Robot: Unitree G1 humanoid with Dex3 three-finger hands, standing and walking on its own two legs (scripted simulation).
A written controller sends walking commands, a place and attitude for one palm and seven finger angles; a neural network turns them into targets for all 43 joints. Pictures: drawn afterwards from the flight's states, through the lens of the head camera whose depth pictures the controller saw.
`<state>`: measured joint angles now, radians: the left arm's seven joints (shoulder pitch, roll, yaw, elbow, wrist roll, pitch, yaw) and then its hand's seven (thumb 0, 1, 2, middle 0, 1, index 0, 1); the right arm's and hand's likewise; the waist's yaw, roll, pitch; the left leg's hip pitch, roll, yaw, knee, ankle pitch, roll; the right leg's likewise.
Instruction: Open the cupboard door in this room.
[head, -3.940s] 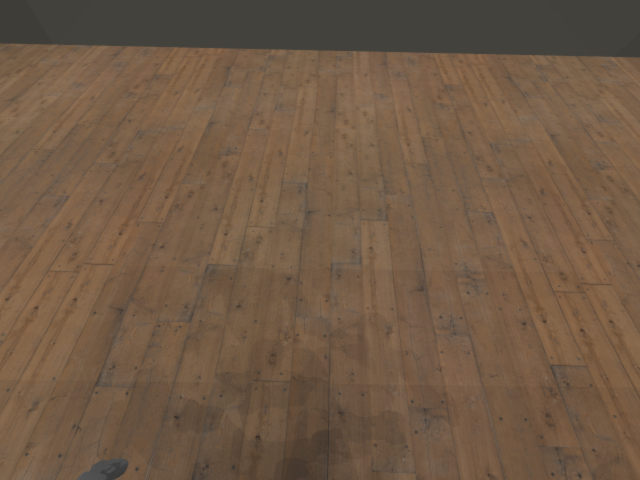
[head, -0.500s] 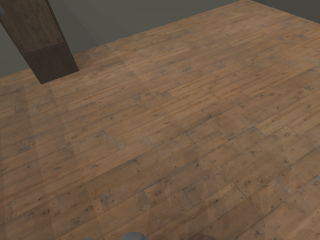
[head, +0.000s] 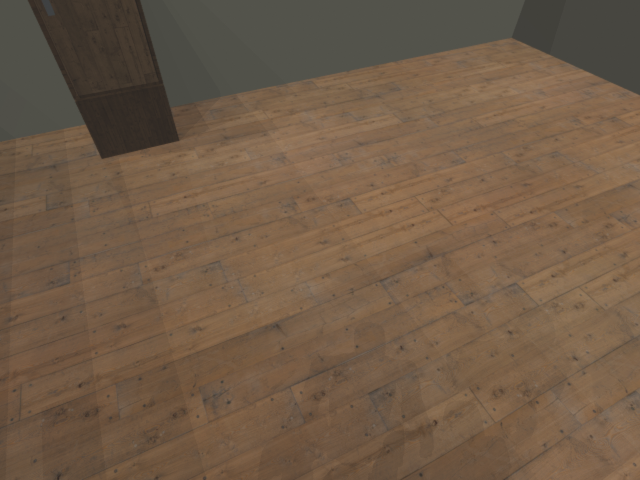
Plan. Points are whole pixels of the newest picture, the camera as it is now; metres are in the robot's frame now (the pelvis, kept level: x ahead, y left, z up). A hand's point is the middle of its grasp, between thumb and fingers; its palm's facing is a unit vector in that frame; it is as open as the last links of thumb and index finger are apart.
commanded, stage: stand and wait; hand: left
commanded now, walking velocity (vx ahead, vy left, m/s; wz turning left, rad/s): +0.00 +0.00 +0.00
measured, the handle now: out of the picture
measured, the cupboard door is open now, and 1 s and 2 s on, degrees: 0 0 0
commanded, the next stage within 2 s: turn or walk to find it in 0.08 s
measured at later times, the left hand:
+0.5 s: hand out of the picture -0.01 +0.20 -0.19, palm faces +0.13 -0.97 -0.22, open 7.4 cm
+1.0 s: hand out of the picture -0.04 +0.16 -0.17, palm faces +0.23 -0.95 -0.21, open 7.3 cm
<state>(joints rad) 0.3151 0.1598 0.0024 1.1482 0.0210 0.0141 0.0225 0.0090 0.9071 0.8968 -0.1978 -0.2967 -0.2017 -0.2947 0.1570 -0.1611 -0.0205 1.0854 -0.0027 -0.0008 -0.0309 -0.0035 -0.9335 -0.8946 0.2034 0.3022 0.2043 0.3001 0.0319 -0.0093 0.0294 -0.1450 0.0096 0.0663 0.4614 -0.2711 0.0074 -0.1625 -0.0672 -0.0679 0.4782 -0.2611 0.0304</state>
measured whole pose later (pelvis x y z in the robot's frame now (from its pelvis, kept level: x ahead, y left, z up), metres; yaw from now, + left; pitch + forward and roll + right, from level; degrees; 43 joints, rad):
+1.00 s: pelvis -0.03 -0.02 +0.00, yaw +12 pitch -2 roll +0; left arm 0.25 0.16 0.01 1.07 0.01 0.01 0.03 0.00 0.92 0.90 -0.20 -0.30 -0.21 -0.30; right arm 0.22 -0.19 -0.03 1.08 -0.01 0.03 -0.02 0.01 -0.90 -0.90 0.20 0.30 0.20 0.30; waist 0.00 0.02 0.03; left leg -0.24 0.01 -0.05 0.52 -0.24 -0.03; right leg -0.16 -0.01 -0.08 0.50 -0.31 -0.02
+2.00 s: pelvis -0.07 +0.00 +0.00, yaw +30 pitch +1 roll -1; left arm 0.14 0.21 0.06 0.91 0.02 0.04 0.02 0.01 0.91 0.90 -0.20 -0.30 -0.20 -0.29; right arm 0.23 -0.21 -0.06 0.95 -0.03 0.04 0.01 0.01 -0.90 -0.89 0.20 0.30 0.20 0.30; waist -0.05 0.03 0.05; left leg -0.34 -0.06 -0.09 0.45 -0.12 0.03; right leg -0.32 -0.02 -0.01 0.75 -0.43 0.06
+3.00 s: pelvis -0.07 -0.02 -0.01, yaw +55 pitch +0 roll +1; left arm 0.16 0.19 0.03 0.89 0.02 0.00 0.02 0.01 0.90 0.90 -0.20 -0.30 -0.20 -0.30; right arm 0.23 -0.24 -0.07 0.96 -0.02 0.06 0.01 0.01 -0.90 -0.89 0.20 0.30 0.20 0.30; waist -0.03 0.05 0.06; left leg -0.35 -0.06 -0.08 0.80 -0.45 -0.01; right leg -0.26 -0.04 -0.08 0.58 -0.31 -0.02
